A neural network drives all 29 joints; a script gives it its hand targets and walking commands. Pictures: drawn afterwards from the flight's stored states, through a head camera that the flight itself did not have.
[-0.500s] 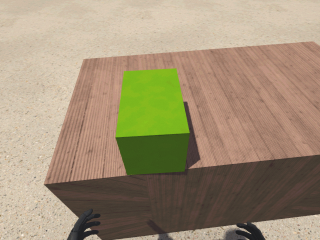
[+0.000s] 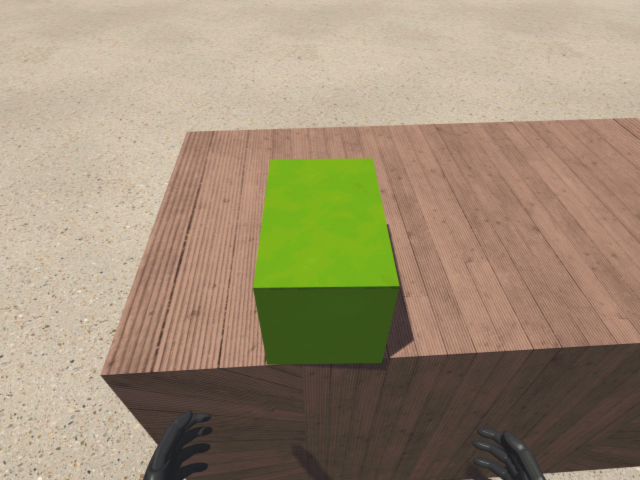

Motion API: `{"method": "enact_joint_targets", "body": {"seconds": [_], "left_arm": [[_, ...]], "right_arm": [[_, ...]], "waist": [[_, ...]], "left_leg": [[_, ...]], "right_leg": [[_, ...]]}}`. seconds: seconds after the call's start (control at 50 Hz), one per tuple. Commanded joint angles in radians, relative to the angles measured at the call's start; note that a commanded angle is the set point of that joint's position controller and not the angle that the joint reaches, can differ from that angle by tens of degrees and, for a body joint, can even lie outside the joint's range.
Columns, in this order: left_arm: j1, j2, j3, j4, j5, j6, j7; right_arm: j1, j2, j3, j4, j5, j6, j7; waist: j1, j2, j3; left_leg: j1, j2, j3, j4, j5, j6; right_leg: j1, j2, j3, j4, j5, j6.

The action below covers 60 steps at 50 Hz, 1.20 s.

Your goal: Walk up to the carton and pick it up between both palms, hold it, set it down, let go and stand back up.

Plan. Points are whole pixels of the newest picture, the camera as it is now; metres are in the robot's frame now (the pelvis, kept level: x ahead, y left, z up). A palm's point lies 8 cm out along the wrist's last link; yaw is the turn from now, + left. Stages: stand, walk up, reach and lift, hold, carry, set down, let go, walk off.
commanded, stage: reach and lift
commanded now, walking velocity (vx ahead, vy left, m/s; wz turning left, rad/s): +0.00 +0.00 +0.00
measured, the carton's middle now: (323, 255) +0.46 +0.05 +0.03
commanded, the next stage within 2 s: none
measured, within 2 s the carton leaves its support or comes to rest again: neither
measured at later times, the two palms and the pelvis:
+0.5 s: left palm (171, 429) +0.19 +0.20 +0.03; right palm (523, 435) +0.21 -0.18 +0.03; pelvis -0.01 -0.01 +0.00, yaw +1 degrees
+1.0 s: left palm (178, 342) +0.27 +0.21 +0.07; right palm (503, 343) +0.30 -0.17 +0.07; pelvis -0.01 -0.01 +0.00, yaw +1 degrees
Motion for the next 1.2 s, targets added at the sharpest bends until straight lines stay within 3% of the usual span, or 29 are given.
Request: {"method": "enact_joint_targets", "body": {"seconds": [0.0,0.46,0.62,0.78,0.94,1.18], "left_arm": [[-0.101,0.073,0.02,-0.255,-0.025,-0.04,0.014],[-0.297,0.067,0.03,-0.424,-0.097,0.004,0.033],[-0.475,0.067,0.061,-0.427,-0.099,0.108,0.026],[-0.582,0.075,0.121,-0.473,-0.098,0.211,0.01],[-0.724,0.069,0.168,-0.462,-0.082,0.305,-0.018],[-1.0,0.103,0.204,-0.415,-0.078,0.392,-0.012]], "right_arm": [[-0.067,-0.09,-0.048,-0.252,0.007,-0.03,-0.011],[-0.255,-0.064,-0.014,-0.454,0.06,0.028,-0.077],[-0.446,-0.067,-0.022,-0.408,0.074,0.093,-0.108],[-0.618,-0.132,-0.008,-0.403,0.133,0.131,-0.142],[-0.797,-0.182,-0.005,-0.355,0.174,0.169,-0.161],[-1.084,-0.24,-0.016,-0.263,0.215,0.231,-0.17]], "waist": [[0.003,0.036,-0.032],[0.031,0.012,-0.116],[0.023,0.017,-0.125],[0.019,0.021,-0.259],[0.007,0.013,-0.315],[-0.008,0.029,-0.449]], "left_leg": [[-0.057,-0.049,0.005,-0.05,0.239,-0.033],[-0.052,-0.065,-0.021,-0.027,0.213,-0.013],[-0.073,-0.06,-0.018,-0.049,0.147,-0.001],[-0.013,-0.071,-0.015,0.016,0.348,-0.027],[0.011,-0.075,-0.017,0.029,0.38,-0.032],[-0.008,-0.074,-0.016,0.055,0.39,-0.033]], "right_leg": [[-0.043,0.048,-0.013,-0.048,0.103,-0.051],[-0.044,0.034,0.012,-0.025,0.081,-0.023],[-0.03,0.029,0.017,-0.022,0.054,-0.015],[0.028,0.05,0.0,0.012,0.252,-0.001],[0.028,0.063,-0.019,0.006,0.273,-0.001],[0.035,0.07,-0.03,0.031,0.307,-0.001]]}}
